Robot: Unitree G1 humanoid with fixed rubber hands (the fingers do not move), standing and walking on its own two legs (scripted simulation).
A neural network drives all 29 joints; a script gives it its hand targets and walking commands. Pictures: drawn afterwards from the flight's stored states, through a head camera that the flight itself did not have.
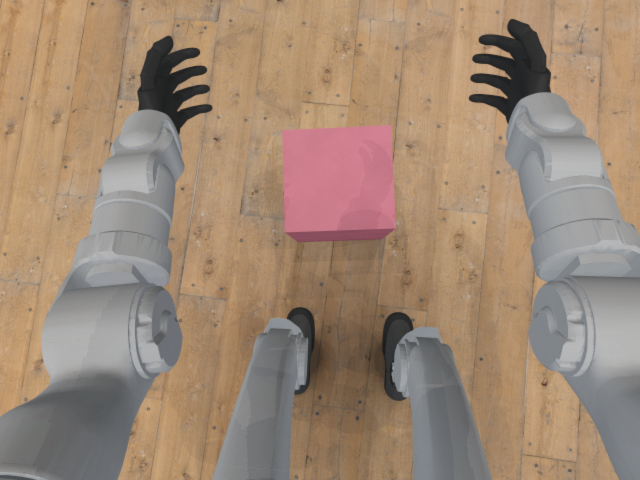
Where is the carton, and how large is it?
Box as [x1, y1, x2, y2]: [282, 125, 395, 241]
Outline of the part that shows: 390,125 282,130 284,226 286,233 297,241 378,239 382,238 395,228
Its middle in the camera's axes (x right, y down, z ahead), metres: +0.04 -0.10 +0.86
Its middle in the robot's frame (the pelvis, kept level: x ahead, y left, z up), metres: +0.51 +0.04 -0.52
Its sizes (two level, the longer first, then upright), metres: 0.210 0.200 0.250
